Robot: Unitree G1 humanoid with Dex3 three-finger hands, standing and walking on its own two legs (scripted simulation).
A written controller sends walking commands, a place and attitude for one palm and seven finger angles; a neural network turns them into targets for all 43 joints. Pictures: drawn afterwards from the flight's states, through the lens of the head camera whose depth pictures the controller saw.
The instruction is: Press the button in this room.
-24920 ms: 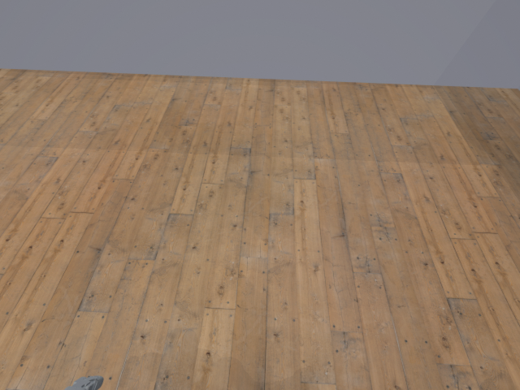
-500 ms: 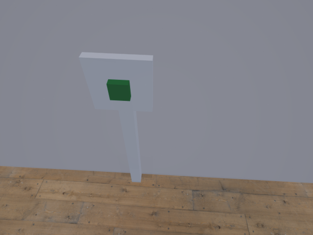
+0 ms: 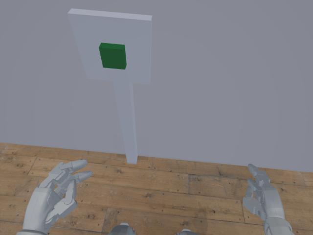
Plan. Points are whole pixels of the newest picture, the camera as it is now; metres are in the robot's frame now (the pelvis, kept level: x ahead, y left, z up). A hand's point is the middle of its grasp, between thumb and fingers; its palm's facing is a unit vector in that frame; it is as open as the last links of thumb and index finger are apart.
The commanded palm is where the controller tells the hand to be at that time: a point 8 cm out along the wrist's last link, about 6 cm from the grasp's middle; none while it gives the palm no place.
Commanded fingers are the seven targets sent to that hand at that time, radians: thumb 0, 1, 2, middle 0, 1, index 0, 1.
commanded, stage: raise the hand and make a fist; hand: left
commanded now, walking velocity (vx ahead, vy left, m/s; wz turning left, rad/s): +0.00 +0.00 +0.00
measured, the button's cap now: (113, 55) +0.57 +0.18 +0.14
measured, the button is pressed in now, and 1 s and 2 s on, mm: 0 0 0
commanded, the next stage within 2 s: aim a knuckle at the button in 1.62 s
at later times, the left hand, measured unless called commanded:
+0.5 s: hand (64, 188) +0.20 +0.21 +0.06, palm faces +0.00 -1.00 -0.04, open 3.1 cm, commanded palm +0.17 +0.26 +0.08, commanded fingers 0.00 0.90 0.90 -1.30 -1.50 -1.30 -1.50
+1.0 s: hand (49, 172) +0.22 +0.23 +0.10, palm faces +0.01 -1.00 -0.04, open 3.1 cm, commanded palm +0.20 +0.29 +0.12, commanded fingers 0.00 0.90 0.90 -1.30 -1.50 -1.30 -1.50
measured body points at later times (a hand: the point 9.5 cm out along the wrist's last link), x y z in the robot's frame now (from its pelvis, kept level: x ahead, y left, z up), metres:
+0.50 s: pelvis +0.00 +0.00 +0.01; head +0.04 +0.00 +0.46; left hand +0.20 +0.27 +0.07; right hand +0.14 -0.24 -0.08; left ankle +0.02 +0.12 -0.67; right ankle +0.01 -0.10 -0.67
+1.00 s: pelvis +0.01 +0.03 +0.03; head +0.03 +0.03 +0.48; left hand +0.22 +0.29 +0.11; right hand +0.21 -0.18 -0.03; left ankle +0.02 +0.12 -0.67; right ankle +0.01 -0.10 -0.67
